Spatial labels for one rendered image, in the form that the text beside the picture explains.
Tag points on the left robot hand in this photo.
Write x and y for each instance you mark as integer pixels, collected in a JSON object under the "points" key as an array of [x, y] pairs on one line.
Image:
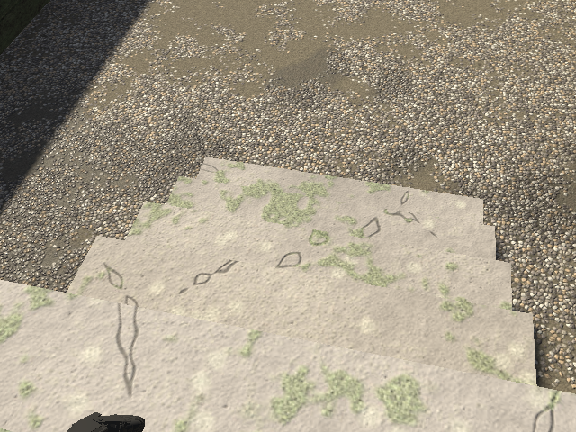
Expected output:
{"points": [[113, 423]]}

